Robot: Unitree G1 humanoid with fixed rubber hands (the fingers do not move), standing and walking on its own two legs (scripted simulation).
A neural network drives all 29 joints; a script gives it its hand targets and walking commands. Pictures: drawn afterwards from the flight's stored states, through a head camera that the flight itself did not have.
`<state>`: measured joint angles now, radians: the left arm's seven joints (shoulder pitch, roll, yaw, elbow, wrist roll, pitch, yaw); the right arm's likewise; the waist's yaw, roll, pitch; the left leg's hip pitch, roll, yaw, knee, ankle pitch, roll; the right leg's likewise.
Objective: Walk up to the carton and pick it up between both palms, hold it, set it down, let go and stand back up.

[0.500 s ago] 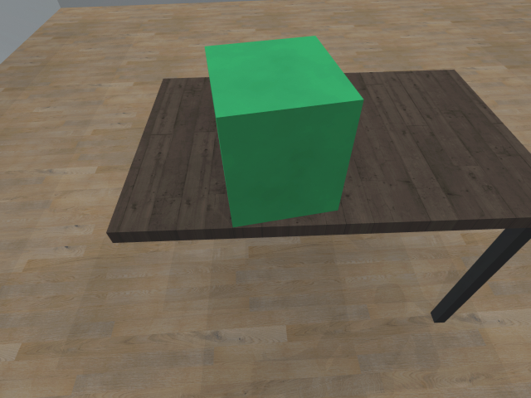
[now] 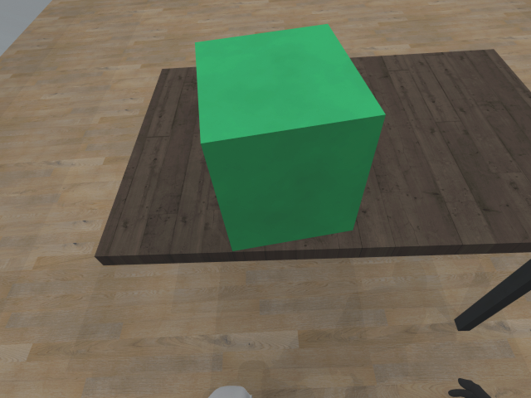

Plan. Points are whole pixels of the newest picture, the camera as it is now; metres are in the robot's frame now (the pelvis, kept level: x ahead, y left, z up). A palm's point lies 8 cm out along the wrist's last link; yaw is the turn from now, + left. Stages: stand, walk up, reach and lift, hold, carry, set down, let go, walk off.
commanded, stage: walk up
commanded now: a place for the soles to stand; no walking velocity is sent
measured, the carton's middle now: (278, 141) +0.54 +0.01 +0.06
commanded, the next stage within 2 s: none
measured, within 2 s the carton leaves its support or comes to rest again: neither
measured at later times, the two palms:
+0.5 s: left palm (69, 371) +0.18 +0.37 -0.11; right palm out of the picture +0.14 -0.22 -0.11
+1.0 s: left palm (71, 386) +0.16 +0.36 -0.12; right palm out of the picture +0.09 -0.23 -0.11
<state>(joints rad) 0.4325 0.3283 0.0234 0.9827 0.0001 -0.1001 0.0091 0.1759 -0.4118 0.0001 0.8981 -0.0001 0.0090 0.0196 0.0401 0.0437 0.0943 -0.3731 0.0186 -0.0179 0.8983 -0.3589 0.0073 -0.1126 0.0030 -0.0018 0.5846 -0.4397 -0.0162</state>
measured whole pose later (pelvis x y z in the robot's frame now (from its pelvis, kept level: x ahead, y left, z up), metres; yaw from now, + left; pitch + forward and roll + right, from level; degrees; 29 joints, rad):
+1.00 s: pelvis +0.02 +0.08 -0.01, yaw +2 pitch -7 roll +0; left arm 0.02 0.33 0.02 0.93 0.00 0.07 0.00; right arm 0.22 -0.38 0.00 0.90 0.00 -0.03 -0.05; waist -0.03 0.00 0.21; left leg -0.24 -0.02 0.00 0.69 -0.33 0.03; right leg -0.37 0.04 0.01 0.83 -0.41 -0.04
